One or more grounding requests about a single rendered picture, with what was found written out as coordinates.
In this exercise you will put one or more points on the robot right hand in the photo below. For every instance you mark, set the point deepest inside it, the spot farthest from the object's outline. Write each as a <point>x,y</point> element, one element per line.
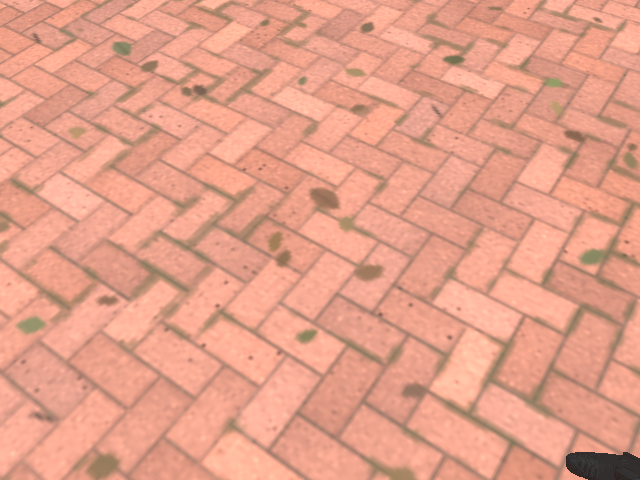
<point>604,466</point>

